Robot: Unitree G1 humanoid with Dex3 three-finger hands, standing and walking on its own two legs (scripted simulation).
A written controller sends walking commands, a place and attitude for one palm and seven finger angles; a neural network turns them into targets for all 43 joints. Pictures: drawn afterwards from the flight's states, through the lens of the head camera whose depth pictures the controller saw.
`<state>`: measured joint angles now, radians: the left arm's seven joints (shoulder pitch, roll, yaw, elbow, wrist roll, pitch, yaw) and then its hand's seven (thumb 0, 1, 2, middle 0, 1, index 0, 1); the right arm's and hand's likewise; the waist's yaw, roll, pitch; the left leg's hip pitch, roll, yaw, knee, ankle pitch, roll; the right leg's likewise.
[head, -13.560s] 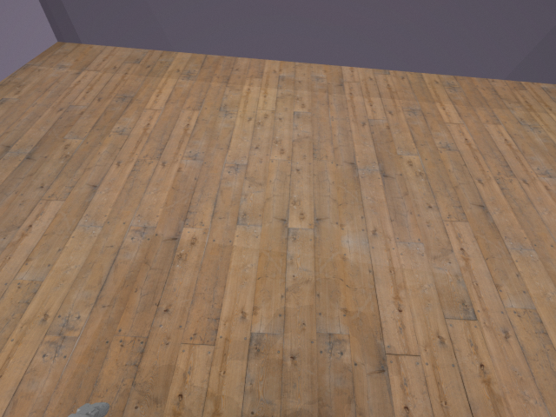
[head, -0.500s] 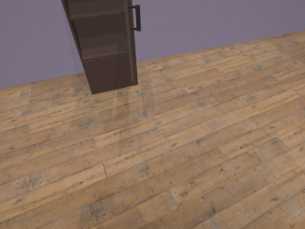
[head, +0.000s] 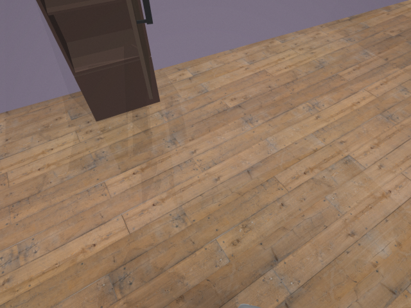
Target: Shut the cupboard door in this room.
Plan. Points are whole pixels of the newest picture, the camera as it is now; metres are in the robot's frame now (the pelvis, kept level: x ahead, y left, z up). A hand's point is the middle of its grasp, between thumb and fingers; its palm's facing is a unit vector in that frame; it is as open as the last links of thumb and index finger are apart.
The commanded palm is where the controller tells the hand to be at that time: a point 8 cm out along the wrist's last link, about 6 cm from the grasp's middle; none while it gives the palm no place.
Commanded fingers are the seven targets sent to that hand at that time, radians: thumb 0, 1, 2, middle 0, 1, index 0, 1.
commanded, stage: walk around to get in front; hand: left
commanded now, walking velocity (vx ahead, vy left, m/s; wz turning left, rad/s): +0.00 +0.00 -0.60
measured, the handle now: (141, 5) +1.13 +0.34 +0.06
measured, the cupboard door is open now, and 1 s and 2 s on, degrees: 75 75 75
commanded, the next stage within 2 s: none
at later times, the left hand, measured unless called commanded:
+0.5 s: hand out of the picture +0.09 +0.15 -0.14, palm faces -0.15 -0.95 -0.27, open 7.4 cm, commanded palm none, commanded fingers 0.00 0.90 0.90 -0.20 -0.30 -0.20 -0.30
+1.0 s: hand (162, 225) +0.32 +0.14 -0.15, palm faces -0.49 -0.84 -0.23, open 7.4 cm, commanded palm none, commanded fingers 0.00 0.90 0.90 -0.20 -0.30 -0.20 -0.30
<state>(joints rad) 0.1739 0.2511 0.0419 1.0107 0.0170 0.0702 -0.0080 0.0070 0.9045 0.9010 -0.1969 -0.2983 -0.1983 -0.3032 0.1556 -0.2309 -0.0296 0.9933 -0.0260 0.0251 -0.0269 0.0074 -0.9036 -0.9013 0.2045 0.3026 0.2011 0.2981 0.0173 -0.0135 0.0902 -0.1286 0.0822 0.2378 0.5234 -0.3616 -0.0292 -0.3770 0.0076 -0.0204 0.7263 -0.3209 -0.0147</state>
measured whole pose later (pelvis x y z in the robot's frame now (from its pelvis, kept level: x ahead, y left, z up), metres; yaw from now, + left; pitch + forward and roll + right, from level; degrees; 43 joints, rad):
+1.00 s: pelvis +0.16 -0.02 +0.02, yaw -34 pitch +1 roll -2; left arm 0.24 0.29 0.10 0.94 0.03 0.03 -0.05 0.01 0.91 0.90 -0.19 -0.30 -0.19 -0.30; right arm 0.32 -0.19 -0.02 0.93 -0.02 -0.05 -0.01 0.01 -0.90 -0.90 0.21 0.30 0.20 0.30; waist 0.02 -0.03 0.03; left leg -0.07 0.06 0.14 0.37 -0.31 0.00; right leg -0.61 -0.04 -0.01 1.17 -0.25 0.02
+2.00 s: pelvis +0.50 -0.34 +0.01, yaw -48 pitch -1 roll +0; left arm 0.25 0.18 0.06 1.06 0.02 0.00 -0.02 0.01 0.91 0.90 -0.19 -0.30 -0.20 -0.30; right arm 0.31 -0.16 -0.05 1.07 -0.03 -0.07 -0.01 0.00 -0.93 -0.90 0.20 0.30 0.20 0.30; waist 0.02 -0.03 0.04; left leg -0.10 0.06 0.21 0.40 -0.27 0.00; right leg -0.57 -0.13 -0.06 1.05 -0.24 0.02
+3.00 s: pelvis +0.77 -0.68 +0.01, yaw -46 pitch -1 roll +0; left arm 0.27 0.19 0.07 1.08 0.03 -0.01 -0.01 0.01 0.91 0.90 -0.19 -0.30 -0.20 -0.30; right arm 0.24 -0.17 -0.06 1.05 -0.02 -0.08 -0.02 -0.02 -0.95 -0.90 0.21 0.30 0.20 0.30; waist 0.02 -0.04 0.06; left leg -0.15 0.03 0.21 0.42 -0.24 0.05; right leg -0.55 -0.14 -0.06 1.12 -0.26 0.02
